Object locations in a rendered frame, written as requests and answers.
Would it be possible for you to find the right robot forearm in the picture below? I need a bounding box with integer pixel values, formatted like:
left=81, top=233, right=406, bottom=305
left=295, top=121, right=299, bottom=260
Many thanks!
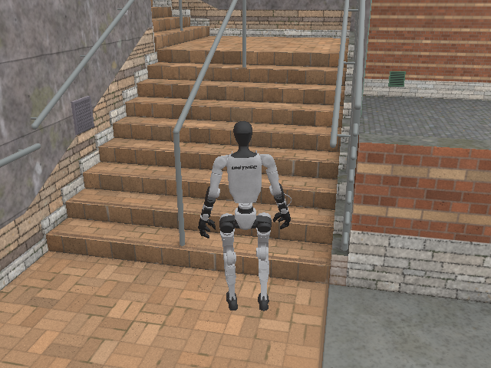
left=274, top=183, right=288, bottom=214

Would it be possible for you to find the right robot foot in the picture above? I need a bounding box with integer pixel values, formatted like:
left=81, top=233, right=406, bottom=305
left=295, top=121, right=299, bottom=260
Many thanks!
left=258, top=293, right=269, bottom=311

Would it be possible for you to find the robot left upper arm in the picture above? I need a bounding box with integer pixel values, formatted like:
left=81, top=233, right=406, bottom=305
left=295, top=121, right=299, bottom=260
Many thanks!
left=208, top=155, right=228, bottom=198

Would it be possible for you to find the left robot forearm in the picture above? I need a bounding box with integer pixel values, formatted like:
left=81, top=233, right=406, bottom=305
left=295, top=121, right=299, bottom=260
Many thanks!
left=200, top=186, right=216, bottom=221

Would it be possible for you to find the right robot hand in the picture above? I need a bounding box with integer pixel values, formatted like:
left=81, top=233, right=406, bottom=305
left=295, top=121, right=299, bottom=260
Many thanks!
left=273, top=212, right=291, bottom=229

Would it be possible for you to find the left robot hand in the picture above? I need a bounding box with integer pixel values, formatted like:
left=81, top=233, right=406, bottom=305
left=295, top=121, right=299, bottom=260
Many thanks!
left=198, top=218, right=216, bottom=238

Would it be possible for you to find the humanoid robot head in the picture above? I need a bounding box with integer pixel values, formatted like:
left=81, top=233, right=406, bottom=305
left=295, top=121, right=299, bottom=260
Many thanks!
left=231, top=121, right=257, bottom=158

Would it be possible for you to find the robot right upper arm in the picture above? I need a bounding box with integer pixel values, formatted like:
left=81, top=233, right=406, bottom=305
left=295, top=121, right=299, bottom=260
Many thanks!
left=260, top=154, right=282, bottom=196

